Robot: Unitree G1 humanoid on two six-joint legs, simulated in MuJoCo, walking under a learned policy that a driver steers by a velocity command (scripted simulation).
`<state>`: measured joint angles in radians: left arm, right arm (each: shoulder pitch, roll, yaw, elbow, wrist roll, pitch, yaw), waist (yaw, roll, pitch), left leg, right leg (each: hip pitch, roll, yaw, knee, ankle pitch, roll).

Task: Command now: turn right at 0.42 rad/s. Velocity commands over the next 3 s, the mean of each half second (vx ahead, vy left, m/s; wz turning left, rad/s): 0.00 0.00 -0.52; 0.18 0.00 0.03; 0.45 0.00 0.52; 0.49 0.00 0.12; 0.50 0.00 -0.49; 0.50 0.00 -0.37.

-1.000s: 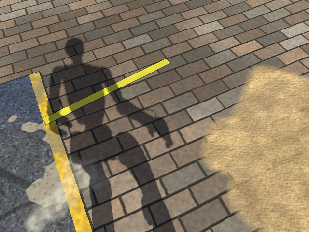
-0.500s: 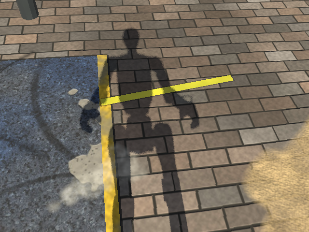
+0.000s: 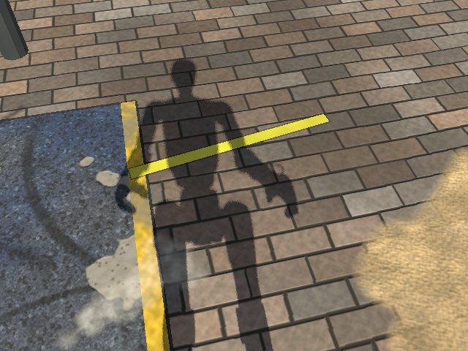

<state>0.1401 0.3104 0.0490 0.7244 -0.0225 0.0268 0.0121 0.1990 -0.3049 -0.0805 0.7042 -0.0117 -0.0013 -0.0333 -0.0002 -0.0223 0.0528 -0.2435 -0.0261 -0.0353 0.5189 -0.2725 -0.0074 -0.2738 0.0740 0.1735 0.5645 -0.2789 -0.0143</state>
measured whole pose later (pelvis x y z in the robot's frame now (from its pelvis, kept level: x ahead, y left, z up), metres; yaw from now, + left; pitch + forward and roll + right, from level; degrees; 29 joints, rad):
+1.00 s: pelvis +0.07 -0.05 +0.01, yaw -13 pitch +2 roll -1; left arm 0.15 0.31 0.06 0.67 -0.01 -0.08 -0.03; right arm 0.43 -0.25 -0.04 0.79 0.02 -0.05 -0.01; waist -0.05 -0.03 0.01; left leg -0.09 -0.01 -0.11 0.34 -0.28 0.04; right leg -0.48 0.02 0.02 0.84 -0.32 0.01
